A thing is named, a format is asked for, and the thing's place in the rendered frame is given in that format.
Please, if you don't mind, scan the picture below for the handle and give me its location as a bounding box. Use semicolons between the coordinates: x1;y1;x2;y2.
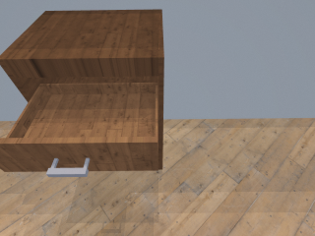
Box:
46;157;90;177

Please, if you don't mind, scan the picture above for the cabinet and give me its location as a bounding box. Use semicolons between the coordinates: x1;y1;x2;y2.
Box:
0;9;164;170

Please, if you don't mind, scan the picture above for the drawer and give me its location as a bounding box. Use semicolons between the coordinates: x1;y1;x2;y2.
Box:
0;83;158;172

